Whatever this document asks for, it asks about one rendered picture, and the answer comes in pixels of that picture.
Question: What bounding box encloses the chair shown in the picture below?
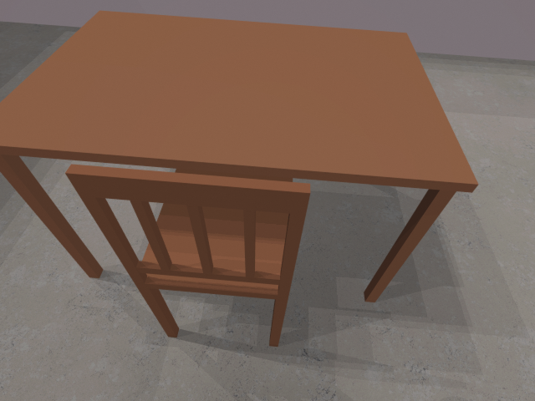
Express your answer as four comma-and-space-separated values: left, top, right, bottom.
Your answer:
65, 164, 310, 347

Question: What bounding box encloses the table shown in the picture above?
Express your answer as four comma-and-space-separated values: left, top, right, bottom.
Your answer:
0, 11, 478, 302

